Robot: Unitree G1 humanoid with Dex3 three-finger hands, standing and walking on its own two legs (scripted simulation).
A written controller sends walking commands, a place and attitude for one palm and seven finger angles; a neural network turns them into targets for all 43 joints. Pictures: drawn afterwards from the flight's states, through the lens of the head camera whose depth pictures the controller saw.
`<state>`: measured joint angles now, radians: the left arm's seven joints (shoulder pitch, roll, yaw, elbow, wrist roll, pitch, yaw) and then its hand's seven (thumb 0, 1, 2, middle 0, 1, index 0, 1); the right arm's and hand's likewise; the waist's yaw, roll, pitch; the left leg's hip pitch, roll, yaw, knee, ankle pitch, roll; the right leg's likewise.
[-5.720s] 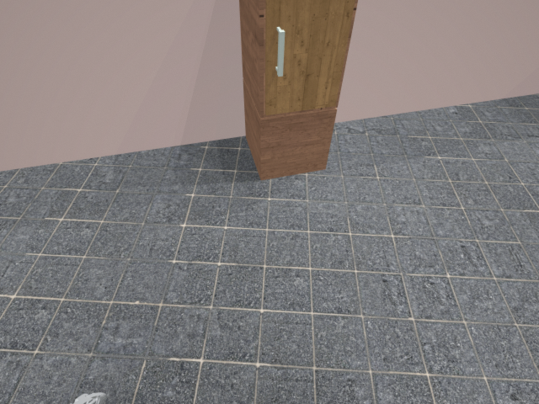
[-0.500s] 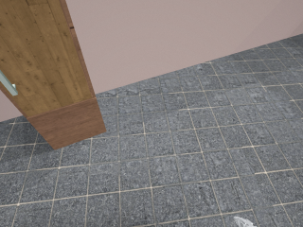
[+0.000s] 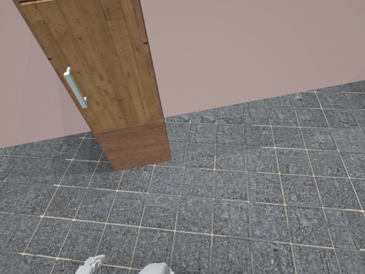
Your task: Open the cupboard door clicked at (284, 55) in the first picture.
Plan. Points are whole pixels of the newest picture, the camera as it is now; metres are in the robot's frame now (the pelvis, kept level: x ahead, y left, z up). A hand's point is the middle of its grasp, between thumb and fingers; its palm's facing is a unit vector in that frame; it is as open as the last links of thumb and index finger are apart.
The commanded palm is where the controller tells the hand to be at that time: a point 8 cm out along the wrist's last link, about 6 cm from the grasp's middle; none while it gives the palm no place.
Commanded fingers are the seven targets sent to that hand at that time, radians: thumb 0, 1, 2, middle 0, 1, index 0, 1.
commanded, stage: turn to face it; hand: left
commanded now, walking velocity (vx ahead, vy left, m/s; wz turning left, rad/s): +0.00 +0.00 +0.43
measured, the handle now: (77, 88) +0.78 +0.46 -0.06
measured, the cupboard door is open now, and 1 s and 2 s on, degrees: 0 0 0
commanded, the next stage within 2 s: take the last steps up to it in 0.36 s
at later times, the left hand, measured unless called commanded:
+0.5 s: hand out of the picture -0.04 +0.25 -0.17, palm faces +0.26 -0.93 -0.27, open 7.4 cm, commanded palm none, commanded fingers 0.00 0.90 0.90 -0.20 -0.30 -0.20 -0.30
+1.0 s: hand out of the picture -0.08 +0.16 -0.15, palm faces +0.39 -0.90 -0.17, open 7.4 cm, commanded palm none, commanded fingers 0.00 0.90 0.90 -0.20 -0.30 -0.20 -0.30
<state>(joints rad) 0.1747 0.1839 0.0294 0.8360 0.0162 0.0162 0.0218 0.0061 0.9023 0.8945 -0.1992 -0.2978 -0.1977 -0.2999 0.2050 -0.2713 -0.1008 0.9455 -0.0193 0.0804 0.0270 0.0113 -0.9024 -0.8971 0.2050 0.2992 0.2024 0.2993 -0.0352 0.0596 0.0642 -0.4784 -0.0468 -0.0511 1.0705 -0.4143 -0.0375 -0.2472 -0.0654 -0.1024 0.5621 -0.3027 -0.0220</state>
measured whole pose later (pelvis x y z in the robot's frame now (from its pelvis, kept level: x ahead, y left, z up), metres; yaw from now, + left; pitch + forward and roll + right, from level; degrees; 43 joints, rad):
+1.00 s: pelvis +0.05 +0.04 +0.01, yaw +17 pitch -1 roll +1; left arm 0.48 0.09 0.01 1.12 0.03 -0.07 0.02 0.01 0.90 0.89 -0.20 -0.30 -0.20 -0.30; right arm 0.27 -0.21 -0.08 1.07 -0.02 0.03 0.04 0.01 -0.91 -0.90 0.20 0.30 0.20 0.30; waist 0.03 0.02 0.02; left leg -0.54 0.10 0.05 0.90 -0.17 -0.03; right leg -0.01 -0.07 -0.16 0.30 -0.27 0.01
